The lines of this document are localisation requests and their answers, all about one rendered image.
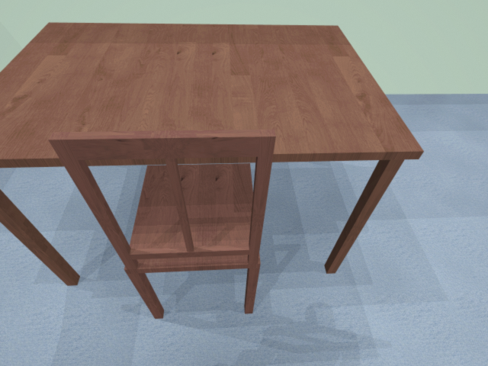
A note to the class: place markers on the chair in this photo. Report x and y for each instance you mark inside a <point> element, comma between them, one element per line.
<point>190,217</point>

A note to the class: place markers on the table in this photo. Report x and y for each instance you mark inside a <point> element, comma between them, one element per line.
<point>305,82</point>

